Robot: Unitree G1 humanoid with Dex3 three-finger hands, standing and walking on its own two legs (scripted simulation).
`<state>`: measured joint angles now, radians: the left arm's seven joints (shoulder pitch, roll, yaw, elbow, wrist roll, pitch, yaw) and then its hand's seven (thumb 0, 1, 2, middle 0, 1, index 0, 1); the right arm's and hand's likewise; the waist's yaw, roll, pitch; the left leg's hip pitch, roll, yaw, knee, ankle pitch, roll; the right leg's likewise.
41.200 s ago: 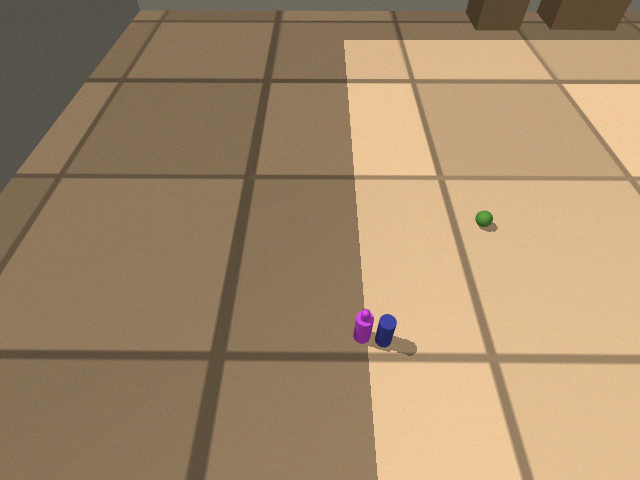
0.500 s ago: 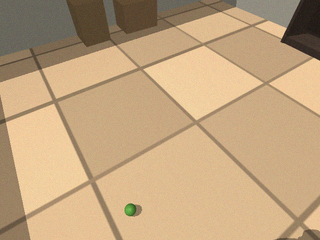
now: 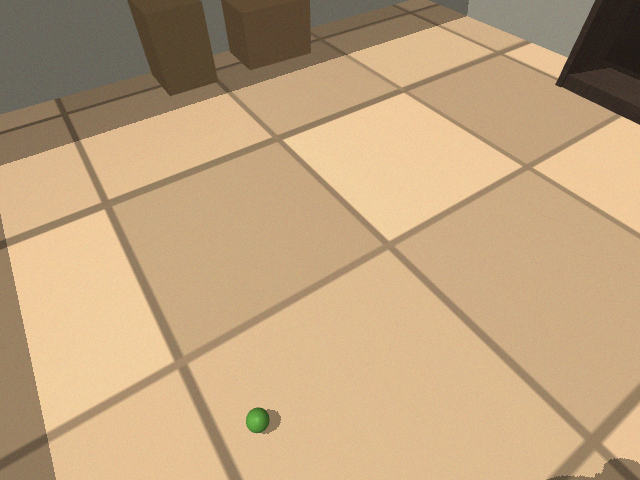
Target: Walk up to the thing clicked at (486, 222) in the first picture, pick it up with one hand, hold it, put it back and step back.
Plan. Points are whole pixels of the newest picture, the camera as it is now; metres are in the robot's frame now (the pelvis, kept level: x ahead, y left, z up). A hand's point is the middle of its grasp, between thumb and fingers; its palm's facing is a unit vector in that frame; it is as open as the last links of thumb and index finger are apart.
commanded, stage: stand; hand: left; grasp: from above
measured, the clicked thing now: (257, 420) +0.41 +0.21 -0.75
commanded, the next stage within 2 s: step back in 0.06 s
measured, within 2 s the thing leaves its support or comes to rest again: neither
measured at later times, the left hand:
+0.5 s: hand out of the picture +0.08 +0.30 -0.18, palm faces -0.01 -0.93 -0.37, open 7.4 cm
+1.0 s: hand out of the picture -0.06 +0.29 -0.15, palm faces -0.01 -0.90 -0.43, open 7.4 cm
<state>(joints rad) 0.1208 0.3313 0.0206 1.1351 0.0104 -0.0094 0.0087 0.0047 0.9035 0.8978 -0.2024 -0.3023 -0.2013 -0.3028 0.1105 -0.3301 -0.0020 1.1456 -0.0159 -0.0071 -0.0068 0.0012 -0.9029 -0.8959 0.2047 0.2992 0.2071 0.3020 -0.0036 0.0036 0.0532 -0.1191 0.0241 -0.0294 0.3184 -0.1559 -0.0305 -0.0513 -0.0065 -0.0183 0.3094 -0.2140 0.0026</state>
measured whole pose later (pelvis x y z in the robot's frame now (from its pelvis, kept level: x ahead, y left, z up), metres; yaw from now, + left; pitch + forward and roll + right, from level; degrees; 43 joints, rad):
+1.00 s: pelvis -0.18 +0.02 -0.02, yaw -1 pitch -1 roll +1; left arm 0.14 0.34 0.07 0.83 0.03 0.03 0.02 0.01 0.90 0.90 -0.21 -0.30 -0.20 -0.30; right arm 0.16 -0.42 -0.04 0.89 0.00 0.05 -0.02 0.00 -0.90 -0.90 0.21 0.30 0.21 0.30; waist 0.00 0.04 0.16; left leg -0.41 -0.12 -0.16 1.10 -0.50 -0.03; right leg -0.30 0.00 0.03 0.56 -0.24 -0.02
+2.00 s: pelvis -0.52 +0.02 -0.03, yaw +2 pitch -3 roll +3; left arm 0.06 0.40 0.08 0.74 0.02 0.06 0.03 0.00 0.90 0.90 -0.20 -0.30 -0.20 -0.30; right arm 0.21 -0.34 -0.04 0.90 -0.03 0.04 -0.02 0.00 -0.90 -0.90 0.20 0.30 0.21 0.30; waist 0.00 -0.08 0.22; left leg -0.21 -0.07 0.00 0.62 -0.36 0.01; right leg -0.44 -0.07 -0.01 0.75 -0.31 -0.02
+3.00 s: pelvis -0.65 -0.03 -0.02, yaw +1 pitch -3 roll +0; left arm 0.21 0.36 0.07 0.97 0.04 -0.05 -0.01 0.01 0.90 0.90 -0.20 -0.30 -0.20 -0.30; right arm 0.25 -0.39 -0.06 0.98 -0.03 0.02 0.01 0.00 -0.90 -0.90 0.20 0.30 0.21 0.30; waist 0.01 0.04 0.07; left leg -0.33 -0.02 -0.10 0.90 -0.50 0.01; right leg -0.24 0.01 -0.06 0.59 -0.29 -0.05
